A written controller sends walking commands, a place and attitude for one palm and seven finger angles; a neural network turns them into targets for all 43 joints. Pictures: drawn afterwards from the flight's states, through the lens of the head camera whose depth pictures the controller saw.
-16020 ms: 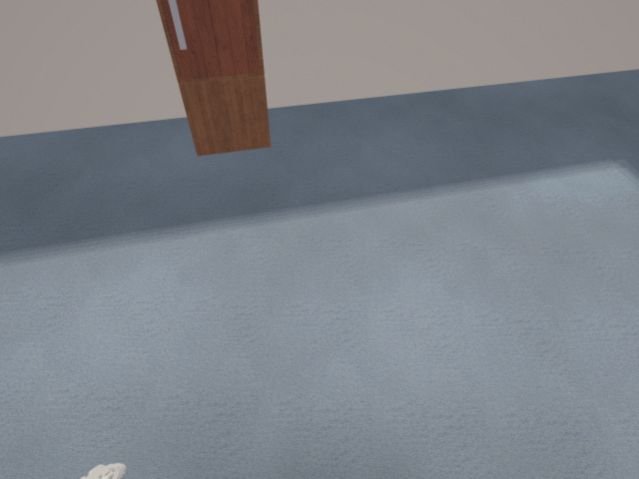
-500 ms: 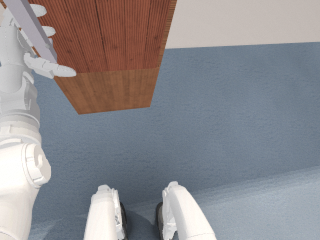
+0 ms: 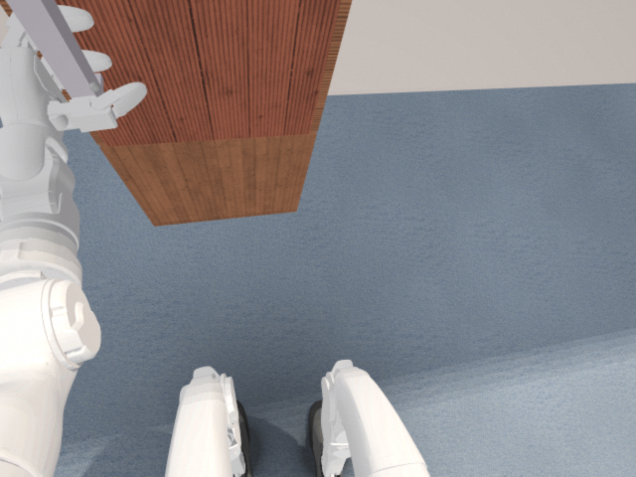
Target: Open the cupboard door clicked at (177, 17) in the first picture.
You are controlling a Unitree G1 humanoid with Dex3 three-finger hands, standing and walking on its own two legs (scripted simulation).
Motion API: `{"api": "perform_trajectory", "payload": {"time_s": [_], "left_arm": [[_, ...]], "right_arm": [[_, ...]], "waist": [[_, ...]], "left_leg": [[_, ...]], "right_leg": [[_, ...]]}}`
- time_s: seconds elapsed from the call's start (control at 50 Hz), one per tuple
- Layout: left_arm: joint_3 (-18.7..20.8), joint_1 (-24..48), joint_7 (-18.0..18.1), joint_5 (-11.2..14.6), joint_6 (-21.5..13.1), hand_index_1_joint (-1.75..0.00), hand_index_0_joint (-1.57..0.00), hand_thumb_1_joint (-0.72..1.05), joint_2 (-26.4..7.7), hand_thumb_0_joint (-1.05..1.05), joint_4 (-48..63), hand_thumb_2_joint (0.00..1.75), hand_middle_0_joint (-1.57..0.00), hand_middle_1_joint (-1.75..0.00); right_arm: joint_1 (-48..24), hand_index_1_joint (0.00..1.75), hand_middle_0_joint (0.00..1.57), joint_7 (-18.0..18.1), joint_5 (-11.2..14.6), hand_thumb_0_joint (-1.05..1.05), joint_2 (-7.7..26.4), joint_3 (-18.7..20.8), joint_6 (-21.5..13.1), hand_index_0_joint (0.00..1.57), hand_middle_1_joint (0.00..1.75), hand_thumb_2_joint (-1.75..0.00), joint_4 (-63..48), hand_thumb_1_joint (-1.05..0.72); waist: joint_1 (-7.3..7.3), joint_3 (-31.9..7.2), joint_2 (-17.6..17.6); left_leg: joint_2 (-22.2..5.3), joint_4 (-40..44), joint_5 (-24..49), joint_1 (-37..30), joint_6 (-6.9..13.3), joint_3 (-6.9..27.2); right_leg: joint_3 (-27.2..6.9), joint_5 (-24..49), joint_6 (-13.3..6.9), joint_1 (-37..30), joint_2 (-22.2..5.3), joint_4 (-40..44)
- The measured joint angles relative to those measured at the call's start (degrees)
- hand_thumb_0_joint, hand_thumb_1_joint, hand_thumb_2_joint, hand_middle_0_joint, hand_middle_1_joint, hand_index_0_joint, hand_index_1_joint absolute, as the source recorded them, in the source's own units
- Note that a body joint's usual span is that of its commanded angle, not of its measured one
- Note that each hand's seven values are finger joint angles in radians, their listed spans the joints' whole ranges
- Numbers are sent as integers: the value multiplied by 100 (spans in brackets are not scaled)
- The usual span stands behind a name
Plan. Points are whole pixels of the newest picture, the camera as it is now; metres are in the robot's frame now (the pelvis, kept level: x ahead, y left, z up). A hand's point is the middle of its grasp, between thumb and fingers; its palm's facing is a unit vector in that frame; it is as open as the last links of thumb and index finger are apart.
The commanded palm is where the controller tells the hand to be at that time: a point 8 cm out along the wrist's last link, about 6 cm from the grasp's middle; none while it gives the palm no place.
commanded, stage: close the thumb around the handle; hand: left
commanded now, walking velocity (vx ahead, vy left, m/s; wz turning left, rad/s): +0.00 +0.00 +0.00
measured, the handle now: (68, 45) +0.60 +0.23 +0.05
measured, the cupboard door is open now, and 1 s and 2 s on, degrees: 0 22 48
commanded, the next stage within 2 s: pull the door open along its arc in 0.32 s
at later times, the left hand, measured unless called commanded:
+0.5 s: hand (95, 86) +0.55 +0.20 +0.04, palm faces +0.10 -0.99 -0.02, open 6.0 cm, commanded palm +0.52 +0.22 +0.04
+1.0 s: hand (139, 173) +0.44 +0.15 +0.05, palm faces +0.29 -0.95 +0.10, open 6.5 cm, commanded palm +0.37 +0.18 +0.04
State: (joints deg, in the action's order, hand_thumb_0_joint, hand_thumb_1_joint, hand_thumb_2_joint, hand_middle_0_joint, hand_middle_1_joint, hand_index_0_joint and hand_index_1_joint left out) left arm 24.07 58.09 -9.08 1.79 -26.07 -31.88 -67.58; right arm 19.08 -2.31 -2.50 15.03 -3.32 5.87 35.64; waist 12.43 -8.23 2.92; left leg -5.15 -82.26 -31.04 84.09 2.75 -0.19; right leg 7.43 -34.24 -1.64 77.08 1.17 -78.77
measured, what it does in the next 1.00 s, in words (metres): stands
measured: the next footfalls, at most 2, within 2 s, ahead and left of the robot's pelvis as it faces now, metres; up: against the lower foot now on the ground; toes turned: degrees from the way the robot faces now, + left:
none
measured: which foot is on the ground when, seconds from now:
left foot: down 0.00-1.00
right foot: down 0.00-1.00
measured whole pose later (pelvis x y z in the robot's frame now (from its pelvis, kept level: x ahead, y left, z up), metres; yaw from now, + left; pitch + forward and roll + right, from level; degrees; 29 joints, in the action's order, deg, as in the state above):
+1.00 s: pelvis +0.03 +0.00 +0.04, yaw +1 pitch +28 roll -3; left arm 10.4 21.4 12.2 7.2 -27.5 -5.2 -32.9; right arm 15.8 -5.1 -1.5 13.2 0.5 6.0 32.0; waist 5.6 -11.0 2.1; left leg -3.9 -72.6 -31.1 69.8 2.6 -3.5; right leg 4.0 -34.2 -0.7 64.7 0.5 -70.7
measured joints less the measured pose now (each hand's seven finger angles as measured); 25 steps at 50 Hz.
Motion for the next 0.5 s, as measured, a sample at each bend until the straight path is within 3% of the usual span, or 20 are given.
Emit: {"api": "perform_trajectory", "payload": {"time_s": [0.22, 0.5], "left_arm": [[20, -28, -56, 36, 1, -133, -37, 67, -22, 1, 36, 80, -39, -132], [50, 9, 27, -1, 1, -135, -35, 68, -6, 1, 1, 81, -37, -135]], "right_arm": [[26, 30, 20, -2, 8, 1, -16, -1, -1, 21, 30, -90, -12, -91], [1, 30, 20, -3, 2, 1, -14, -7, 18, 21, 30, -90, -9, -91]], "waist": [[-1, 9, 13], [9, 3, -3]], "left_leg": [[-6, -12, -24, 6, -1, -2], [-7, -24, -16, 19, -11, 10]], "right_leg": [[-9, -14, 3, 8, 11, -4], [-4, -12, -9, 23, 18, -22]]}}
